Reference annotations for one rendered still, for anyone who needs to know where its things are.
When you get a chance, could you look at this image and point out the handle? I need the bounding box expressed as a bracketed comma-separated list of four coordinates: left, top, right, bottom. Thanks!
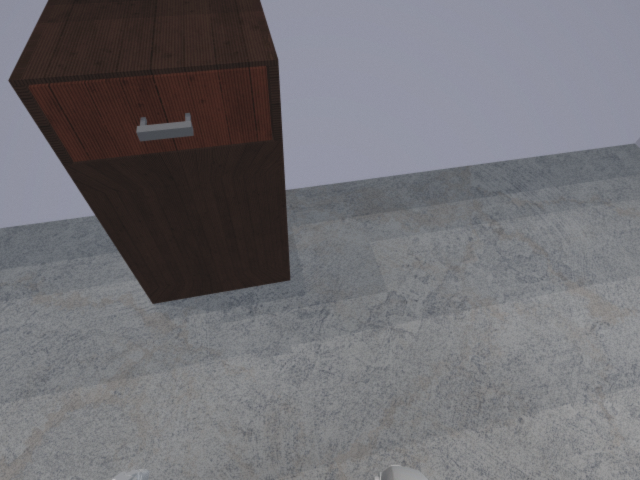
[136, 113, 194, 141]

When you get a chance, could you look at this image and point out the drawer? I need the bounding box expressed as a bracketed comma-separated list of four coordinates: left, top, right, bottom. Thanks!
[28, 66, 272, 162]

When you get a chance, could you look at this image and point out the cabinet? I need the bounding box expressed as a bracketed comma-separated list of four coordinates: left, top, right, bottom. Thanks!
[8, 0, 290, 304]

